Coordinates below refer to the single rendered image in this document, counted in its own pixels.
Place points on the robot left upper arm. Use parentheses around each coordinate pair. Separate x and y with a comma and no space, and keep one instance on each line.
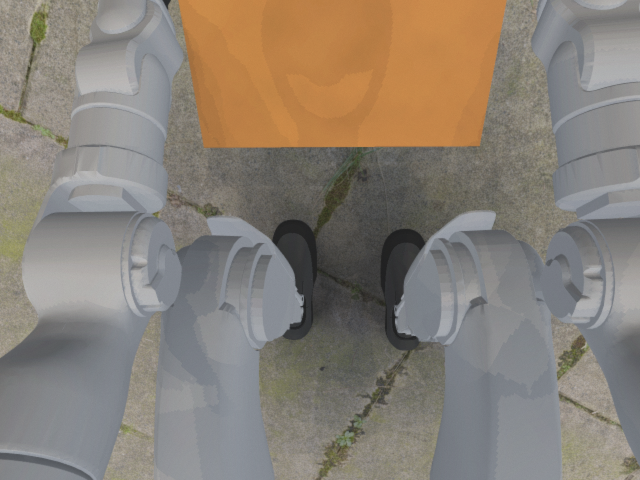
(95,279)

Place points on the left robot forearm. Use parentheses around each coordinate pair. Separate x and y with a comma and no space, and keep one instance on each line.
(119,118)

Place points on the carton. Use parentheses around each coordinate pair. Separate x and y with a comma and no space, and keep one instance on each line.
(341,73)

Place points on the robot right upper arm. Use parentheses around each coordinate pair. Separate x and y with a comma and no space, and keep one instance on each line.
(591,278)

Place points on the right robot forearm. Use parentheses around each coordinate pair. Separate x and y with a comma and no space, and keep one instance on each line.
(591,53)

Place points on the left robot foot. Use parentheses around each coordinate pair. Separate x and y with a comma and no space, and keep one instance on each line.
(296,242)

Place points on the robot right shin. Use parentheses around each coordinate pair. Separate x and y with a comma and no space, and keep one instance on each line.
(408,319)

